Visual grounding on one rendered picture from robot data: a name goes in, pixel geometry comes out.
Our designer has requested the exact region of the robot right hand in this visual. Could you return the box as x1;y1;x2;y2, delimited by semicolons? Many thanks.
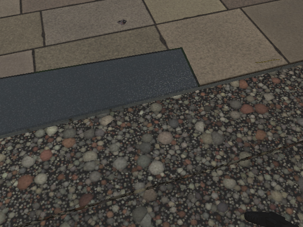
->
244;211;299;227

